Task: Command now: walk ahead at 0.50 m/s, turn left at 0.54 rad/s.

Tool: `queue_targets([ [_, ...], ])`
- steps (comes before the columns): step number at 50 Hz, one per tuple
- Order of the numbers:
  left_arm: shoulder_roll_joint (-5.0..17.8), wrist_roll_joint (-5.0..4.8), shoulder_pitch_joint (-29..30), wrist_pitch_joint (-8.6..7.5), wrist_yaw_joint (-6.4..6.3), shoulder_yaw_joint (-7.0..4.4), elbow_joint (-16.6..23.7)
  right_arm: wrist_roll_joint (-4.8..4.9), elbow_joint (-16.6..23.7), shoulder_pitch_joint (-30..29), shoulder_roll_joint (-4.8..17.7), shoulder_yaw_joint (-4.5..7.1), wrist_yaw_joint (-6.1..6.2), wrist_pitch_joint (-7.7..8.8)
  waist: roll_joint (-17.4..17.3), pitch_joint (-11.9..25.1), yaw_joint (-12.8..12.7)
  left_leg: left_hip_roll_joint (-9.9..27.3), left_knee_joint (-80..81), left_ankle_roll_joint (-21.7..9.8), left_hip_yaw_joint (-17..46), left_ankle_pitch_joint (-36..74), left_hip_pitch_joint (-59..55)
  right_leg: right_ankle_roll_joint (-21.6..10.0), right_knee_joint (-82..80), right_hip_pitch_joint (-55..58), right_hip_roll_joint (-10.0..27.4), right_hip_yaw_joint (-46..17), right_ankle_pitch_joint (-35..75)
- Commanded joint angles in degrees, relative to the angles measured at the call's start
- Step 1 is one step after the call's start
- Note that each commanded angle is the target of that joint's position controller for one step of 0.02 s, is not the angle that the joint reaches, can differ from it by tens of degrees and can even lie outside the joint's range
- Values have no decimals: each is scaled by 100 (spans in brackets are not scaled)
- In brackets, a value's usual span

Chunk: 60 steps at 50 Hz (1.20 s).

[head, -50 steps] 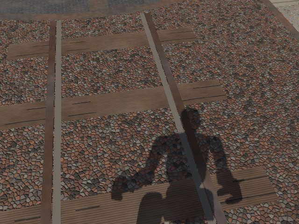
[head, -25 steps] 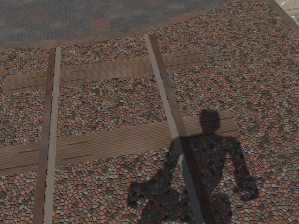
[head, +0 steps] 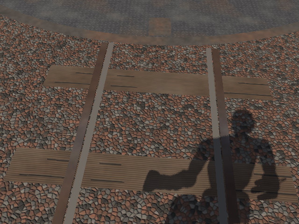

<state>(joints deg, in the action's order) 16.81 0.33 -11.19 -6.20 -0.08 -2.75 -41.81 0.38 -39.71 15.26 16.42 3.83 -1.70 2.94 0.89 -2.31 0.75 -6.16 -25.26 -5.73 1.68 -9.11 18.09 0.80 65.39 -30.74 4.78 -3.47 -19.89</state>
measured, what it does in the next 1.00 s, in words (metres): walks ahead: right foot, then left foot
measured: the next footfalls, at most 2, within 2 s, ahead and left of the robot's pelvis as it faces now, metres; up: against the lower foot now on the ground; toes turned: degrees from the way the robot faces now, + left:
right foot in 0.28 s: +0.35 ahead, -0.13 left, +0.00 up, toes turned +14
left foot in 0.68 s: +0.26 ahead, +0.12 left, +0.00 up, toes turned +18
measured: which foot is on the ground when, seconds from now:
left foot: down 0.00-0.28, up 0.30-0.66, down 0.68-0.96, up 0.98-1.00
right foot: up 0.00-0.26, down 0.28-0.70, up 0.72-0.92, down 0.94-1.00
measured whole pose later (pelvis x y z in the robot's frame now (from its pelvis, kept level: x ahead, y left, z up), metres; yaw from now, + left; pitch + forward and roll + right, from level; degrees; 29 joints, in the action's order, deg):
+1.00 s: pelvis +0.25 -0.03 -0.02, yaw +11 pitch +0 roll +1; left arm 17.3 0.3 -12.3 1.4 1.0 -4.1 -44.1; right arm -0.2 -36.9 6.6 15.6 4.2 3.2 -1.9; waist -1.5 -2.1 -1.7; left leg 2.8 -44.4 2.1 -2.9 -24.6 20.2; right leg -3.4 38.1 -19.3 -1.0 2.5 -19.3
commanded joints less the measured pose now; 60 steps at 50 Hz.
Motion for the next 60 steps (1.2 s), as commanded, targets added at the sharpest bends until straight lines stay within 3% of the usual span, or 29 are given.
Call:
queue_targets([
  [1, 507, 73, -238, 55, -46, -163, 343, 0, 451, -177, 809, 214, 99, 118, -327, 493, -240, 1447, 1203, -1186, 1567, 1716, -407, 217, -579, -414, 127, 18, 469],
  [5, 274, 57, 683, 35, -24, -57, 561, 74, 319, 108, 917, 252, 217, 60, -494, 324, 102, 1062, 1114, -821, 1179, 1108, -125, 335, -2404, -122, -169, 87, 1992],
  [8, 357, -24, 1186, -28, 51, -73, 691, 98, 205, 384, 978, 273, 251, -10, -616, 263, 304, 1111, 874, -682, 1439, 856, -253, 317, -3227, 212, -448, 67, 2433],
  [11, 603, 1, 1105, -91, 106, -193, 721, 97, 168, 479, 923, 283, 315, -137, -772, 417, 194, 1186, 89, -437, 1919, 1371, -816, 142, -3714, 470, -636, -69, 2062],
  [13, 672, 32, 596, -134, 96, -265, 606, 100, 316, 166, 812, 265, 348, -190, -858, 608, -153, 988, -586, -154, 2046, 1488, -862, -84, -4153, 1161, -588, 5, 2317],
  [14, 867, 125, 188, -152, 56, -319, 585, 61, 443, 110, 561, 189, 344, -174, -638, 1077, -333, 664, -1464, 98, 1817, 1155, -554, -350, -4133, 2151, -59, -290, 3116],
  [15, 1217, 213, -353, -108, -4, -377, 601, -88, 559, 500, 206, 74, 345, -161, 526, 1850, -307, 118, -3136, 438, 1177, -1513, 527, -841, -3670, 3789, 1284, -1420, 5294],
  [16, 1305, 143, -608, 27, 37, -418, 425, 63, 578, 1455, 372, 50, 306, -135, 2057, 2622, 16, -94, -4549, 660, 847, -3416, 1772, -1870, -3868, 4806, 2449, -3447, 4717],
  [17, 872, 55, -302, 114, 27, -325, 614, 127, 372, 1389, 895, 181, 312, -198, 1168, 2220, -84, 341, -5142, 839, 955, -2884, 2111, -1744, -4128, 4305, 2172, -3262, 3475],
  [19, 458, 76, 203, 276, -41, -167, 703, 103, 516, 405, 1044, 272, 361, -413, 403, 1174, -194, 658, -5126, 1008, 532, -2156, 2178, -1337, -4346, 3036, 1478, -1687, 2769],
  [22, 582, 143, 588, 339, -73, -205, 584, 95, 608, 378, 643, 228, 388, -603, 740, 573, 48, 822, -4374, 1025, 141, -1685, 1445, -1266, -4857, 1660, 935, -556, 2611],
  [27, 737, 54, 599, 392, -99, -272, 370, -17, 775, -31, 362, 104, 330, -564, 553, 984, -46, 948, -2934, 946, 76, -1148, 844, -1540, -4892, 1871, 1159, -111, 3273],
  [31, 580, -69, 607, 445, 56, -163, 146, -78, 663, -89, 242, 33, 257, -542, 596, 946, -15, 782, -1295, 776, -67, -690, -222, -1403, -4781, 1649, 925, -30, 2300],
  [33, 387, -142, 611, 442, 141, -49, 29, -125, 530, 77, 257, 46, 231, -504, 534, 788, 171, 618, 152, 603, -215, 132, -1213, -1009, -4486, 1251, 648, -14, 1485],
  [34, 240, -88, 350, 411, 185, 27, -69, -173, 607, 34, 511, 85, 264, -485, 337, 813, 105, 1042, 386, 447, 267, 700, -1802, -581, -4306, 905, 441, -9, 964],
  [35, 70, 116, 95, 383, 244, 98, -41, -233, 755, -14, 1012, 153, 343, -494, -670, 963, -175, 2140, 294, 117, 1268, 2078, -2115, -149, -3480, 574, -57, 349, -296],
  [36, 78, -7, -87, 417, 183, 78, -47, -284, 701, -479, 932, 136, 344, -494, -1539, 886, -360, 2417, 531, -439, 1291, 759, -896, 32, -3435, 968, -211, 497, -594],
  [37, 483, -37, 95, 476, 120, -9, -96, -249, 821, -859, 705, 103, 308, -443, -1263, 518, -269, 1997, 645, -347, 992, -139, -511, 127, -3298, 1202, -243, 518, -141],
  [40, 675, -15, 179, 625, 11, -133, -65, -149, 683, -731, 844, 189, 343, -358, -1326, 260, -126, 1943, 531, -173, 797, -52, -592, 107, -2843, 814, -335, 553, 282],
  [44, 470, -116, 28, 681, 87, -177, 36, -41, 691, -759, 753, 218, 475, -363, -1116, 480, -108, 2438, 85, -476, 810, 1601, -877, -109, -2174, 613, -274, 583, -390],
  [46, 403, -113, -86, 715, 136, -196, 39, 22, 693, -967, 767, 251, 511, -396, -896, 534, -208, 2348, -233, -316, 542, 1649, -764, -257, -2782, 943, -317, 666, 162],
  [47, 489, -76, -95, 728, 143, -228, 69, 50, 642, -906, 736, 268, 519, -410, -633, 484, -209, 2108, -560, -56, 260, 1190, -584, -395, -3309, 1170, -300, 486, 1034],
  [48, 984, -24, -105, 719, 84, -364, 139, -32, 681, -720, 564, 254, 515, -400, 517, 522, -12, 1482, -1570, 425, -426, 269, -111, -745, -3852, 1506, 295, -590, 2707],
  [49, 1353, 16, -214, 720, 68, -460, 168, -113, 881, -1084, 384, 183, 532, -393, 1498, 398, -179, 510, -2514, 883, -762, -1249, 1017, -1617, -4380, 2013, 1040, -2069, 3420],
  [50, 1211, 136, -620, 635, 79, -407, 150, -106, 974, -1517, 366, 162, 543, -372, 1413, 592, -593, 368, -3704, 908, -59, -3072, 1778, -2169, -4691, 2595, 1550, -2735, 3826],
  [51, 1157, 141, -542, 535, 67, -369, 183, -50, 923, -1408, 417, 195, 516, -364, 879, 779, -480, 508, -4317, 859, 332, -3013, 1946, -2117, -4538, 2818, 1513, -2513, 3836],
  [53, 1071, -72, -3, 504, -15, -359, 327, -65, 749, -1180, 527, 247, 523, -377, 291, 726, -221, 693, -4236, 880, 427, -2237, 2096, -1662, -4332, 2825, 1142, -1869, 3730],
  [55, 942, -125, 170, 612, -106, -318, 385, -63, 691, -1105, 459, 246, 520, -354, 399, 805, -134, 656, -3798, 978, 315, -1750, 1688, -1452, -4350, 2603, 799, -1553, 3548],
  [60, 1086, -121, 163, 793, -190, -416, 497, -4, 619, -1083, 264, 166, 409, -280, 658, 842, -239, 455, -2191, 1066, 211, -1301, 941, -1370, -4390, 2346, 537, -1571, 2533],
])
